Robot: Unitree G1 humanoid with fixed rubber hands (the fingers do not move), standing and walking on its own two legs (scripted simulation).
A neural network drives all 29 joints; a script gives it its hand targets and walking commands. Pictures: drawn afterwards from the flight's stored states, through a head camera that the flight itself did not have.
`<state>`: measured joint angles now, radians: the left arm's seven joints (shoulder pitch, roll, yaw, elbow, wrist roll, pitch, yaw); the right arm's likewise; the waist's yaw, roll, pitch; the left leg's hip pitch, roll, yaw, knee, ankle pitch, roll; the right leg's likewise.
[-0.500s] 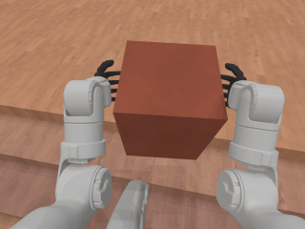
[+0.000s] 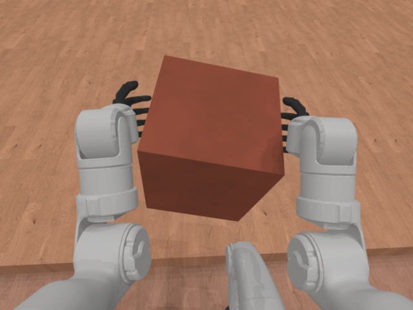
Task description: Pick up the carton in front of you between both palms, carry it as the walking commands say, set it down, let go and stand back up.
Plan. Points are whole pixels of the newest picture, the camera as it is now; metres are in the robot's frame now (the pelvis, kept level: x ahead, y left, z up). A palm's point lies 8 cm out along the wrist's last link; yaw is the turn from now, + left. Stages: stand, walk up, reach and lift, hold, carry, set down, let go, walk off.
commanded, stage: carry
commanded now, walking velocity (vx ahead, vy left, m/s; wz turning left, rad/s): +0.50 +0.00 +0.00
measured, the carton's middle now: (206, 149) +0.41 -0.02 +0.09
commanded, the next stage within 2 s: none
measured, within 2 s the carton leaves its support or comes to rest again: neither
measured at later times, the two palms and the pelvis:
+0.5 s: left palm out of the picture +0.67 +0.15 +0.32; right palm out of the picture +0.70 -0.14 +0.31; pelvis +0.31 -0.02 +0.11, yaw +0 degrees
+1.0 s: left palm out of the picture +0.98 +0.18 +0.39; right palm out of the picture +0.97 -0.10 +0.41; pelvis +0.59 +0.04 +0.22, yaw -1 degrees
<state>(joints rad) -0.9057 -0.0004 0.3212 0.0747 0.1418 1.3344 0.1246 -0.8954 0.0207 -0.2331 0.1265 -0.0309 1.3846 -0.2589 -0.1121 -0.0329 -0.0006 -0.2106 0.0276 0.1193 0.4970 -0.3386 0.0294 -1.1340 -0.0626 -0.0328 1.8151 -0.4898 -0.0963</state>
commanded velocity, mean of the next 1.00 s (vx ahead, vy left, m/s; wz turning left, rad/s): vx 0.50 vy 0.00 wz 0.00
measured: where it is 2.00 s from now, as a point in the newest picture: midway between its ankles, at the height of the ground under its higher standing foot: (183, 120)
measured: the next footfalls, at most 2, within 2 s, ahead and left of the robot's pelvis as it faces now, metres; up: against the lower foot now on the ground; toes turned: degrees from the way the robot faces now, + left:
right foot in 0.10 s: +0.27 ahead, -0.14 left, +0.11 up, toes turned -6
left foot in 0.62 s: +0.65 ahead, +0.12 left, +0.23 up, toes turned +7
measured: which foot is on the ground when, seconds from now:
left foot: down 0.00-0.16, up 0.18-0.60, down 0.62-1.00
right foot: up 0.00-0.08, down 0.10-0.64, up 0.66-1.00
